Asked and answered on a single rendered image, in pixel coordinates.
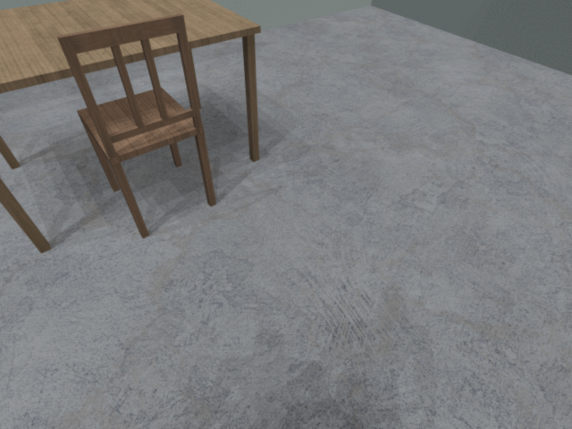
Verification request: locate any table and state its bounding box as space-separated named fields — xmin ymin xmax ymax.
xmin=0 ymin=0 xmax=261 ymax=254

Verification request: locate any chair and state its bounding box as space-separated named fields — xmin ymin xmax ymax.
xmin=57 ymin=13 xmax=216 ymax=239

